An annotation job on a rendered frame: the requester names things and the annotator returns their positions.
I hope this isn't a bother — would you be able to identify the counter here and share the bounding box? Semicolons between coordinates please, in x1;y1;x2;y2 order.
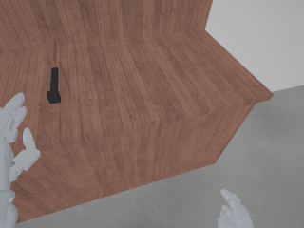
0;0;274;224

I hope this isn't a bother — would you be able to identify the tap lever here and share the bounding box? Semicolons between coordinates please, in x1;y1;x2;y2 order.
47;67;61;105

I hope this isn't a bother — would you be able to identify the robot left forearm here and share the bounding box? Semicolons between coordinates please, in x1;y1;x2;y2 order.
0;189;18;228

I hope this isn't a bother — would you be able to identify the left robot hand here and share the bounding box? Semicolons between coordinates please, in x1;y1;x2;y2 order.
0;92;41;190

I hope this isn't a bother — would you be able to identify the right robot hand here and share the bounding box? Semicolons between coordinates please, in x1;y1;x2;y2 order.
217;189;255;228

